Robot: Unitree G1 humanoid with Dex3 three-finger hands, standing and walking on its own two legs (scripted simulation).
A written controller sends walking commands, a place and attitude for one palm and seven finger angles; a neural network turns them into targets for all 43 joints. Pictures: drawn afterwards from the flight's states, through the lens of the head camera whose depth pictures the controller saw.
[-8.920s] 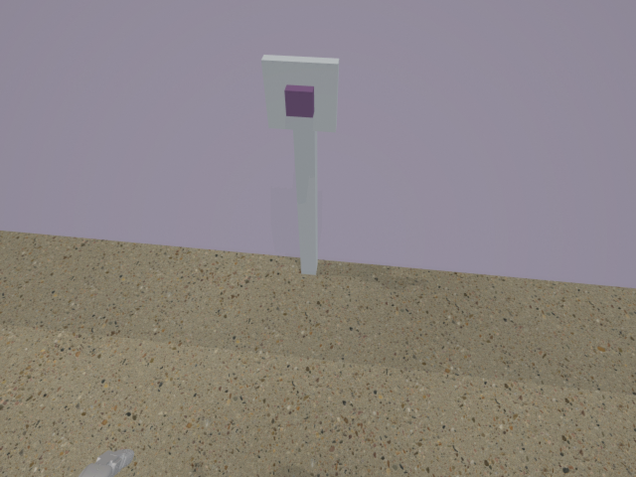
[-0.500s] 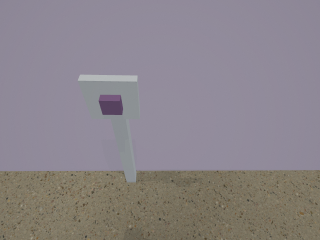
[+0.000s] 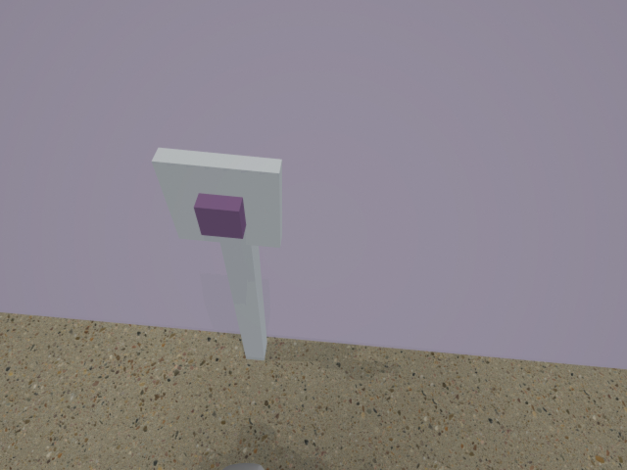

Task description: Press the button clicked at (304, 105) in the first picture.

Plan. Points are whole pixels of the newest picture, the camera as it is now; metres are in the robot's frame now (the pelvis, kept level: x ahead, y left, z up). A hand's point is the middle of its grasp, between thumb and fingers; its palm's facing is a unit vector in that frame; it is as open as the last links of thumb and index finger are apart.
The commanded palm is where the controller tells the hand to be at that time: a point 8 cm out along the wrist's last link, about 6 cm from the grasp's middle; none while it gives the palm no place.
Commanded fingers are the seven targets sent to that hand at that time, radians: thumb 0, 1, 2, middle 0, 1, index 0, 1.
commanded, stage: come to a stop and stand still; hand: left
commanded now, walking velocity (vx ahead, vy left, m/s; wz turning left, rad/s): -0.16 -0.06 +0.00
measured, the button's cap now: (222, 215) +0.46 +0.19 +0.01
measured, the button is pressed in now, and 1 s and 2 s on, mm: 0 0 0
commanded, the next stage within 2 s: look again from close up in 0.74 s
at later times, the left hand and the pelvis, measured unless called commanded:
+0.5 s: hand out of the picture +0.03 +0.15 -0.15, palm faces +0.02 -0.97 -0.25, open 7.3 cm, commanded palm none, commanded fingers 0.00 0.90 0.90 -0.20 -0.30 -0.20 -0.30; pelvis -0.04 -0.03 +0.00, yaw +1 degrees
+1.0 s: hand out of the picture -0.02 +0.13 -0.17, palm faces +0.03 -0.99 -0.17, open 7.3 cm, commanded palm none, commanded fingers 0.00 0.90 0.90 -0.20 -0.30 -0.20 -0.30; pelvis -0.02 -0.04 +0.01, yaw +1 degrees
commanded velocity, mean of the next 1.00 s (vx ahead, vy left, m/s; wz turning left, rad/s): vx -0.01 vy -0.01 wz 0.00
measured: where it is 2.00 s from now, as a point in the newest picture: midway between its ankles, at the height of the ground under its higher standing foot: outside the picture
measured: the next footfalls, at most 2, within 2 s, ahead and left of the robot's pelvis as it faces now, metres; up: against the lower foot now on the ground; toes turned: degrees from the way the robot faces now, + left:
right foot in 0.24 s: -0.02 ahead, -0.13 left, +0.00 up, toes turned -1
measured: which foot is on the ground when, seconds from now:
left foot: down 0.00-1.00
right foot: up 0.00-0.22, down 0.24-1.00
